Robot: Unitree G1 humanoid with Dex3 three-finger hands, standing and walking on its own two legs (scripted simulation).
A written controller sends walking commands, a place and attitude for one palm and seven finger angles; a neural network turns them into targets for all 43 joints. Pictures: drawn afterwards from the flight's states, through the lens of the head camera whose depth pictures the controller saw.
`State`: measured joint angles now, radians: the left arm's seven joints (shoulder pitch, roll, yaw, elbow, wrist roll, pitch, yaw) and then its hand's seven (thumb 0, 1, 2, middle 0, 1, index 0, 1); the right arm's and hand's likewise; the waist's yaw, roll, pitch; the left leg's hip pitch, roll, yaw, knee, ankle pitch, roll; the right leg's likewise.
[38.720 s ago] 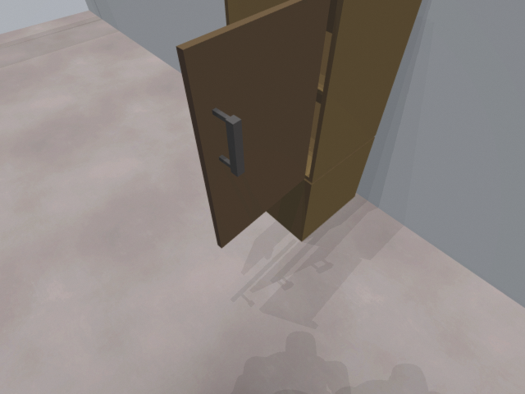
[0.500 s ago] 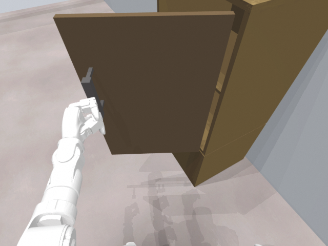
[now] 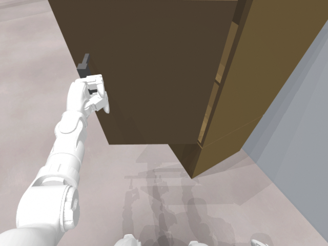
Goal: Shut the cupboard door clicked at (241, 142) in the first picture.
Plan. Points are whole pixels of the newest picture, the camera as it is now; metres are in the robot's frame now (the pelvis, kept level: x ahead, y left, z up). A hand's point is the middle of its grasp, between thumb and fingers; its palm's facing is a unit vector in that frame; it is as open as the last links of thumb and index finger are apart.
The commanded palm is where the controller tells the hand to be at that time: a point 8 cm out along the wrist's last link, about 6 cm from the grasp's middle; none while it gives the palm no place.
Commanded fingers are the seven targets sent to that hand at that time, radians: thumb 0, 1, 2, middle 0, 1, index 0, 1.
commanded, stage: push the door shut along its arc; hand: left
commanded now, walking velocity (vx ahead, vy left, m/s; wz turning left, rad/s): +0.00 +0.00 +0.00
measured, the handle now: (91, 81) +0.52 +0.19 +0.09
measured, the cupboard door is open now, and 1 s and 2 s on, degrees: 61 43 37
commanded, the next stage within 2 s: pull the fist back off the door in 1.22 s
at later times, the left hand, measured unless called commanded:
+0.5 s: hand (111, 84) +0.50 +0.13 +0.11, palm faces -0.19 -0.98 -0.01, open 3.1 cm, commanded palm +0.51 +0.17 +0.10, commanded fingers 0.00 0.90 0.90 -1.30 -1.50 -1.30 -1.50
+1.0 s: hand (122, 69) +0.56 +0.10 +0.10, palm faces -0.31 -0.95 +0.00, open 3.1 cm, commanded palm +0.58 +0.14 +0.10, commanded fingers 0.00 0.90 0.90 -1.30 -1.50 -1.30 -1.50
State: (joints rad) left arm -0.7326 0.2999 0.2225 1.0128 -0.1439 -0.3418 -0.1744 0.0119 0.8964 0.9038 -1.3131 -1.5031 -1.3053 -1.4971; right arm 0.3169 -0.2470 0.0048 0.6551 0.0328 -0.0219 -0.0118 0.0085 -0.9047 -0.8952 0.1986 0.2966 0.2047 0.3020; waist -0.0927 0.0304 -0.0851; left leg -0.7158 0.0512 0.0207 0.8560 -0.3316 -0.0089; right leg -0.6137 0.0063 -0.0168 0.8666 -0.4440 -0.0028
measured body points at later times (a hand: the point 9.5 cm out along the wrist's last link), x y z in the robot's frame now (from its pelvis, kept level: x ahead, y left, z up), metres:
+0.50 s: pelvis -0.01 +0.00 -0.02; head +0.09 +0.01 +0.42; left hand +0.51 +0.18 +0.11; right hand -0.01 -0.27 -0.13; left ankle +0.05 +0.13 -0.69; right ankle -0.01 -0.12 -0.69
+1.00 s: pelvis -0.01 +0.02 -0.04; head +0.14 +0.03 +0.39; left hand +0.57 +0.16 +0.11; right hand -0.06 -0.25 -0.14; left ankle +0.05 +0.13 -0.69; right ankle -0.01 -0.12 -0.69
